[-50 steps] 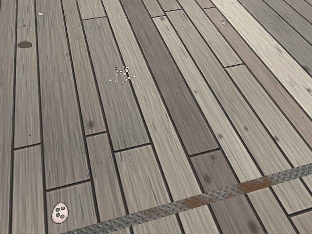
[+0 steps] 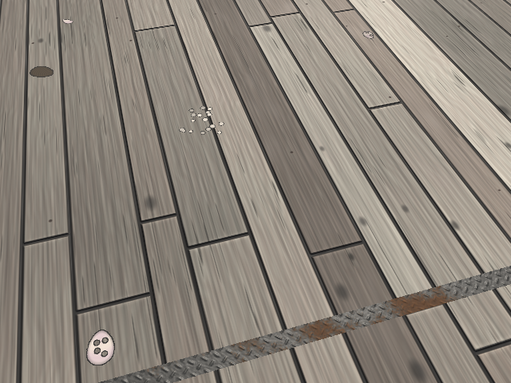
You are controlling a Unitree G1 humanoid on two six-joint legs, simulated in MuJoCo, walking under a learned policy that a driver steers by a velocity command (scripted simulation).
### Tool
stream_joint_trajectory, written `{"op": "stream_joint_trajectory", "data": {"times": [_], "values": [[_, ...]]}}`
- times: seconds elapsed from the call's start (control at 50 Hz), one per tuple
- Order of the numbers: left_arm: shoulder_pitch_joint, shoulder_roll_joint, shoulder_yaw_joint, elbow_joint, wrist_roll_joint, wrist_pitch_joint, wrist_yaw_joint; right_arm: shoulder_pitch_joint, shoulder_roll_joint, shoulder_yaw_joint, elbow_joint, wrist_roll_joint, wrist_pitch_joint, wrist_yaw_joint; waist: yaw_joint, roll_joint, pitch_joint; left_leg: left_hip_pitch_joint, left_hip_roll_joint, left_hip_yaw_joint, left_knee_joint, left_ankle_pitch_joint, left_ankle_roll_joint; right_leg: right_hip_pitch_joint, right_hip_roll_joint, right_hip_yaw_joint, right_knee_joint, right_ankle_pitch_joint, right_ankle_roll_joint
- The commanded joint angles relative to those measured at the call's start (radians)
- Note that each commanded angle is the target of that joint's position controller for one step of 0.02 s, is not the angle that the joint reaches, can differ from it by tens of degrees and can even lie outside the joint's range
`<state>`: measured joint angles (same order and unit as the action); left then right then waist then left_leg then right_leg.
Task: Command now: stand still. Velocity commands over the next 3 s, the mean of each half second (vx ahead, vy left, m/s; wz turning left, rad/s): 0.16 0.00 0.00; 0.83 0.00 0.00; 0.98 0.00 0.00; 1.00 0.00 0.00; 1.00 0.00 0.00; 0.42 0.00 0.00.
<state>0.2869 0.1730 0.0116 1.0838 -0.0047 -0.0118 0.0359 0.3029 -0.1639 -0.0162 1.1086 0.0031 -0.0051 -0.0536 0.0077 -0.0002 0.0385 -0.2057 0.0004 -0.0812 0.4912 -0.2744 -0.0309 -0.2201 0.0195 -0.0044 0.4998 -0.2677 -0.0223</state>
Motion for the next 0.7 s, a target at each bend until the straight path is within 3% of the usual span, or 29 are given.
{"op": "stream_joint_trajectory", "data": {"times": [0.02,0.28,0.3,0.32,0.34,0.36,0.38,0.4,0.42,0.46,0.5,0.52,0.54,0.56,0.58,0.6,0.62,0.64,0.66,0.7], "values": [[0.068,0.087,0.014,-0.014,0.0,-0.005,0.003,0.078,-0.084,-0.013,-0.011,0.0,-0.004,-0.002,0.0,0.002,0.029,-0.042,0.0,0.016,-0.073,0.133,0.027,-0.002,-0.039,0.037,-0.101,0.093,-0.018],[0.08,0.081,0.013,-0.013,-0.001,-0.006,0.004,0.092,-0.077,-0.013,-0.018,0.0,-0.005,-0.001,0.0,0.002,0.033,-0.045,-0.001,0.017,-0.071,0.131,0.029,-0.004,-0.038,0.035,-0.097,0.092,-0.016],[0.115,0.082,0.016,0.004,-0.003,-0.003,0.007,0.125,-0.063,-0.011,-0.001,0.003,-0.004,-0.003,0.001,-0.014,-0.02,-0.032,-0.036,0.057,-0.044,-0.068,0.037,0.019,-0.023,0.026,-0.108,-0.147,-0.028],[0.136,0.126,0.031,0.006,-0.019,-0.001,0.009,0.128,-0.084,-0.02,-0.008,0.013,-0.005,-0.003,0.009,-0.043,0.009,-0.095,-0.061,0.082,0.013,-0.331,0.057,-0.005,-0.039,0.066,-0.124,-0.451,-0.061],[0.187,0.158,0.042,0.009,-0.029,-0.008,0.008,0.082,-0.099,-0.025,-0.038,0.016,-0.015,0.0,0.037,-0.079,0.073,-0.233,-0.045,0.071,0.082,-0.455,0.075,-0.011,-0.119,0.188,-0.185,-0.67,-0.111],[0.235,0.2,0.056,0.011,-0.034,-0.025,0.005,0.007,-0.059,-0.015,-0.085,0.027,-0.038,0.008,0.066,-0.173,0.112,-0.334,-0.034,0.103,0.211,-0.355,0.074,0.021,-0.257,0.393,-0.299,-0.765,-0.183],[0.198,0.233,0.07,-0.008,-0.033,-0.043,0.006,-0.062,-0.044,-0.009,-0.125,0.035,-0.063,0.021,0.063,-0.229,0.153,-0.384,0.016,0.104,0.362,-0.165,0.076,-0.006,-0.393,0.57,-0.406,-0.693,-0.246],[0.166,0.213,0.067,-0.03,-0.011,-0.061,0.005,-0.111,-0.085,-0.021,-0.148,0.029,-0.08,0.03,0.059,-0.166,0.149,-0.439,0.062,0.051,0.496,-0.172,0.086,-0.014,-0.433,0.618,-0.432,-0.574,-0.258],[0.097,0.186,0.058,-0.06,-0.005,-0.077,0.0,-0.091,-0.083,-0.026,-0.154,0.025,-0.093,0.036,0.017,-0.126,0.115,-0.456,0.095,0.024,0.56,-0.153,0.1,-0.007,-0.416,0.571,-0.41,-0.484,-0.229],[0.01,0.171,0.054,-0.109,-0.035,-0.083,-0.008,-0.022,-0.081,-0.03,-0.148,0.028,-0.112,0.041,-0.032,-0.123,0.049,-0.34,0.107,0.051,0.392,-0.121,0.105,-0.038,-0.322,0.367,-0.405,-0.346,-0.147],[-0.001,0.215,0.064,-0.118,-0.047,-0.077,-0.006,0.021,-0.077,-0.037,-0.126,0.031,-0.121,0.037,-0.057,-0.161,0.027,-0.094,0.034,0.154,0.189,-0.089,0.081,-0.146,-0.213,0.193,-0.368,-0.273,-0.116],[0.018,0.217,0.077,-0.086,0.038,-0.054,-0.021,0.061,-0.061,-0.037,-0.135,-0.04,-0.083,0.074,-0.084,-0.126,0.019,0.009,-0.034,0.244,0.074,-0.146,0.072,-0.183,-0.169,0.134,-0.302,-0.38,-0.145],[-0.012,0.208,0.082,-0.097,0.048,-0.041,-0.023,0.139,-0.04,-0.041,-0.109,-0.038,-0.064,0.077,-0.125,-0.07,0.046,0.133,-0.068,0.314,-0.003,-0.03,0.055,-0.27,-0.147,0.101,-0.213,-0.428,-0.154],[-0.032,0.185,0.081,-0.111,0.049,-0.037,-0.025,0.242,-0.045,-0.045,-0.072,-0.034,-0.059,0.069,-0.154,0.015,0.039,0.274,-0.077,0.302,-0.029,-0.048,0.047,-0.376,-0.114,0.073,-0.055,-0.413,-0.153],[-0.1,0.114,0.062,-0.148,0.051,-0.049,-0.032,0.384,-0.086,-0.055,-0.041,-0.048,-0.072,0.058,-0.224,0.212,-0.004,0.418,0.098,0.048,-0.108,-0.191,0.063,-0.531,-0.031,-0.016,0.33,-0.292,-0.126],[-0.186,-0.006,0.031,-0.222,0.051,-0.072,-0.037,0.436,-0.152,-0.049,-0.053,-0.061,-0.078,0.051,-0.22,0.327,-0.01,0.382,0.323,-0.409,-0.25,-0.513,0.105,-0.724,0.053,0.066,0.644,-0.261,-0.121],[-0.144,-0.011,0.025,-0.261,0.034,-0.081,-0.059,0.327,-0.214,-0.058,-0.072,-0.068,-0.072,0.045,-0.114,0.295,0.019,0.288,0.451,-0.75,-0.426,-0.78,0.224,-0.848,-0.007,0.143,0.757,-0.127,-0.137],[-0.182,0.057,0.033,-0.279,0.042,-0.085,-0.075,0.166,-0.209,-0.06,-0.127,-0.049,-0.08,0.049,-0.048,0.141,0.092,0.212,0.462,-0.688,-0.423,-0.728,0.245,-0.873,-0.105,0.104,0.796,0.011,-0.119],[-0.175,0.102,0.043,-0.265,0.055,-0.084,-0.087,0.106,-0.192,-0.056,-0.151,-0.037,-0.093,0.058,-0.029,0.04,0.061,0.168,0.384,-0.522,-0.39,-0.57,0.223,-0.795,-0.138,0.085,0.749,0.089,-0.091],[-0.134,0.115,0.05,-0.239,0.064,-0.064,-0.102,0.117,-0.148,-0.045,-0.149,-0.031,-0.112,0.058,-0.013,0.056,0.032,0.113,0.266,-0.3,-0.424,-0.369,0.194,-0.67,-0.146,0.038,0.698,0.137,-0.043]]}}
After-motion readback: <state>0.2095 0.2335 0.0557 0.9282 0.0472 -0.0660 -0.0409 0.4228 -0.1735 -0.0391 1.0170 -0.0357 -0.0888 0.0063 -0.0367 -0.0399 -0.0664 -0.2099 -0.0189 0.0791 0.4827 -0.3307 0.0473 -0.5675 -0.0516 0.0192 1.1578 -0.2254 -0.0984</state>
